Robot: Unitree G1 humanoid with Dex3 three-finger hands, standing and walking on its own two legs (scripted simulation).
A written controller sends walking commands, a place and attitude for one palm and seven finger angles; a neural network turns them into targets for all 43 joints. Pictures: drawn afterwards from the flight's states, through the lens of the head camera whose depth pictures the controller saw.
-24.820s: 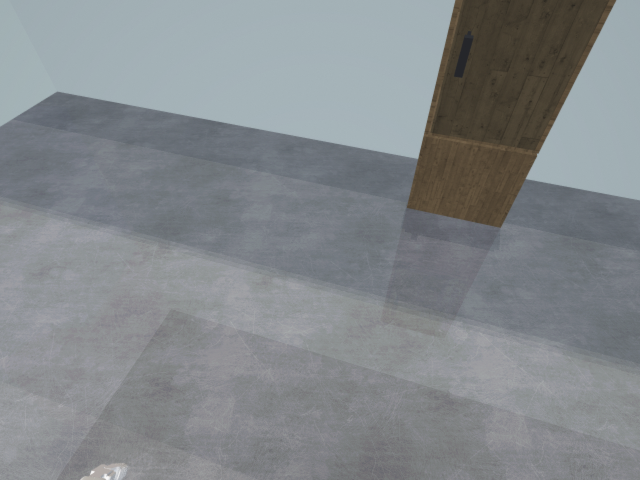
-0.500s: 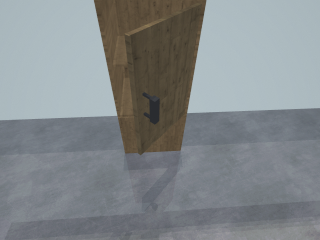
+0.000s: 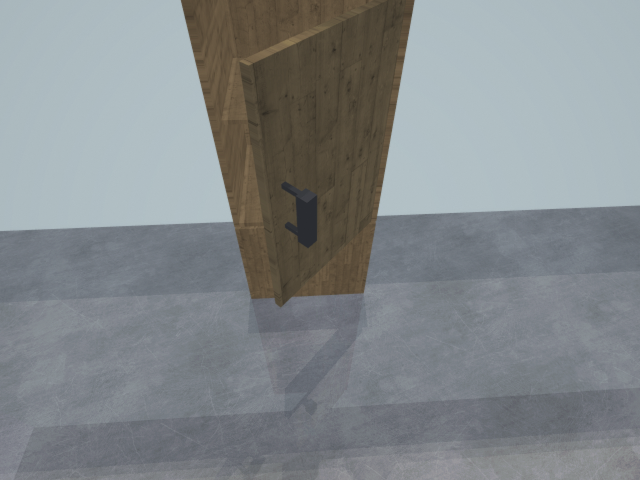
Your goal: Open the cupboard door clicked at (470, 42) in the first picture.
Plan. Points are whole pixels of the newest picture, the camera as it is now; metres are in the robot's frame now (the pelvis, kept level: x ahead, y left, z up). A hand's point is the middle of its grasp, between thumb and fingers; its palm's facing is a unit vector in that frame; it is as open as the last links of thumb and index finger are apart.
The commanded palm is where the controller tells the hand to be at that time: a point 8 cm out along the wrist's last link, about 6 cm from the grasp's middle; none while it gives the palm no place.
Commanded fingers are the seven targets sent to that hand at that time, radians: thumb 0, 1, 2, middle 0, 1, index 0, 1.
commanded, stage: look to check the result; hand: left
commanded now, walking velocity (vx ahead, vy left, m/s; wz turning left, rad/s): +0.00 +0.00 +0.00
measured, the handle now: (297, 213) +0.56 +0.08 -0.04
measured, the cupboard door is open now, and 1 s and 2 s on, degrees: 46 46 46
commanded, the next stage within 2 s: walk to a spot facing it in 0.10 s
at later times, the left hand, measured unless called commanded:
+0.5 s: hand out of the picture +0.00 +0.18 -0.18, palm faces -0.01 -0.98 -0.20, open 7.4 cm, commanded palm none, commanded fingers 0.00 0.90 0.90 -0.20 -0.30 -0.20 -0.30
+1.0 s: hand out of the picture +0.10 +0.15 -0.16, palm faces -0.28 -0.92 -0.28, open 7.4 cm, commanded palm none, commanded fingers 0.00 0.90 0.90 -0.20 -0.30 -0.20 -0.30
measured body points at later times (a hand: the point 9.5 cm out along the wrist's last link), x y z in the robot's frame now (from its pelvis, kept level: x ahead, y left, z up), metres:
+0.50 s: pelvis +0.01 +0.00 -0.01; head +0.03 +0.00 +0.44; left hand +0.00 +0.23 -0.17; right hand +0.01 -0.24 -0.16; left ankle +0.06 +0.11 -0.74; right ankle -0.09 -0.09 -0.74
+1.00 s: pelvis -0.01 -0.03 +0.00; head +0.03 -0.06 +0.45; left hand +0.12 +0.20 -0.14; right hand +0.01 -0.30 -0.15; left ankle +0.04 +0.11 -0.68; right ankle -0.06 -0.10 -0.74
